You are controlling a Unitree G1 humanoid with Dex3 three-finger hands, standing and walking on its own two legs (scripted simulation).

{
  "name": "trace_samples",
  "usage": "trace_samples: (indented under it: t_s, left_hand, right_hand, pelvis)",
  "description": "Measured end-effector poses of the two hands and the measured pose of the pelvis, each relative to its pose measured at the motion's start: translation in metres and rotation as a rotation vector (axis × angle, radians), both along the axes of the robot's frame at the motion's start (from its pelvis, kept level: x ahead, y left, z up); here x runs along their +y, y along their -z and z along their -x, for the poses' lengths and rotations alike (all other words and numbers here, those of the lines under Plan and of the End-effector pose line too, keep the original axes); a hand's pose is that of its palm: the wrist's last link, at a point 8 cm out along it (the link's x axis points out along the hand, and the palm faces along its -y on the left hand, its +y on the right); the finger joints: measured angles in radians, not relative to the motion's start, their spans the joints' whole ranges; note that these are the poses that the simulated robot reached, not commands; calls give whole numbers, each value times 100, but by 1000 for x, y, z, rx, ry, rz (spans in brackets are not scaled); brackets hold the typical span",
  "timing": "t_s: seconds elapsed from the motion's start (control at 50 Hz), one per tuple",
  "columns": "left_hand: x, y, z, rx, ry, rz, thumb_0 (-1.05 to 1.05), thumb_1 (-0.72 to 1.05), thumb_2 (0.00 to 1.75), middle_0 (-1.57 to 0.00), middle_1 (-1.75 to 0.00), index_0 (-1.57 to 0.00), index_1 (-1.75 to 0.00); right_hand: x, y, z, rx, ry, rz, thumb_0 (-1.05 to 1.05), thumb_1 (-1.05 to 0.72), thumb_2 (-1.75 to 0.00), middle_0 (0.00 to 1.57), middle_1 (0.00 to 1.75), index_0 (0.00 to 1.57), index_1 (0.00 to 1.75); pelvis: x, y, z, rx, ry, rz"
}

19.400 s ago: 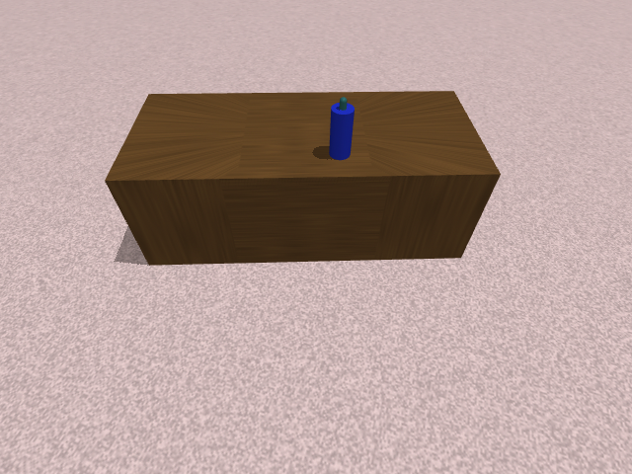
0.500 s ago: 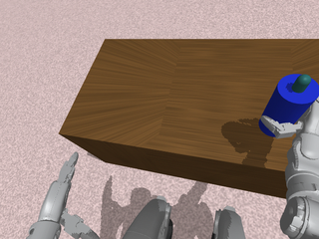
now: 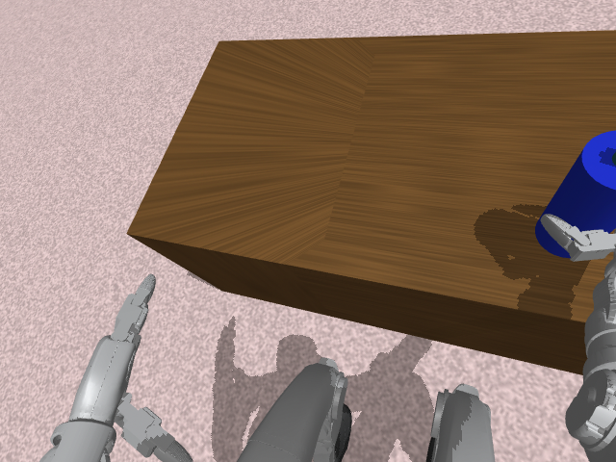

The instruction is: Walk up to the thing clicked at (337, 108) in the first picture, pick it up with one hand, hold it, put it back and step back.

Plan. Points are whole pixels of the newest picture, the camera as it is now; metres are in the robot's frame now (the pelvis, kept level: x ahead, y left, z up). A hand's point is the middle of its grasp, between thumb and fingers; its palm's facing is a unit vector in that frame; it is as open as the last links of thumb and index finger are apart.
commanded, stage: lower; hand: right
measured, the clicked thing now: (596, 195) +0.48 -0.23 -0.02
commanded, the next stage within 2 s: loosen in 0.68 s
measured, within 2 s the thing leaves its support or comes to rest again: rests again in 0.58 s
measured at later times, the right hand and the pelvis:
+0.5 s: hand (581, 216) +0.48 -0.23 -0.08, palm faces +0.24 +0.97 +0.01, open 10.5 cm; pelvis -0.01 +0.00 -0.03, yaw +1 degrees
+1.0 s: hand (580, 218) +0.49 -0.24 -0.09, palm faces +0.24 +0.97 +0.02, open 10.4 cm; pelvis -0.02 +0.00 -0.04, yaw +2 degrees
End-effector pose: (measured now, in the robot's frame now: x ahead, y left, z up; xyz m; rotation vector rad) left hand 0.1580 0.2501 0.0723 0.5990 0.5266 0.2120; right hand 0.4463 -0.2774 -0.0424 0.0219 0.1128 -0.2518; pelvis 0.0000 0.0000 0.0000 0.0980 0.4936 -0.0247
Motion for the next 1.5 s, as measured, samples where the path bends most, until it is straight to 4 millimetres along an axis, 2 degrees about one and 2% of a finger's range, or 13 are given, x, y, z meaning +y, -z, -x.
trace_samples:
  t_s: [0.14, 0.68, 0.9, 1.0, 1.22, 1.34, 1.5]
  left_hand:
    - [5, -3, 2, 7, -7, -58, -1, -53, 6, -5, -5, -6, -5]
    - [1, -10, 11, -40, 18, -137, -1, -54, 6, -6, -4, -6, -5]
    - [0, -13, 9, -69, 47, -151, -1, -53, 5, -6, -5, -7, -5]
    - [2, -14, 13, -76, 43, -157, -1, -51, 4, -6, -5, -7, -5]
    - [1, -11, 20, -74, 31, -155, -1, -51, 4, -6, -5, -8, -5]
    - [-1, -13, 20, -79, 37, -158, -1, -52, 5, -6, -5, -7, -5]
    - [-1, -12, 19, -81, 40, -156, -1, -54, 6, -6, -5, -7, -6]
  right_hand:
    - [0, 16, -2, -10, -4, -4, -1, 53, -112, 66, 107, 73, 111]
    - [-2, 48, -8, -8, -10, -5, -1, 53, -112, 66, 107, 72, 111]
    - [-4, 48, -9, -22, -10, -2, -1, 52, -110, 68, 104, 74, 108]
    - [-5, 48, -8, -25, -5, -4, -1, 47, -98, 72, 95, 79, 99]
    - [-7, 44, -11, -49, -4, 4, -1, 45, -60, 81, 75, 86, 77]
    - [-7, 43, -13, -41, -19, 7, -1, 47, -43, 74, 62, 77, 63]
    - [-6, 45, -12, -34, -13, -3, -2, 51, -27, 55, 43, 57, 43]
  pelvis:
    - [1, 8, 0, 18, -5, -7]
    - [-1, 32, 11, 42, -12, -21]
    - [0, 39, 13, 43, -13, -21]
    - [0, 40, 16, 39, -14, -23]
    - [0, 44, 20, 39, -16, -23]
    - [-1, 44, 20, 43, -15, -23]
    - [-2, 45, 19, 42, -16, -22]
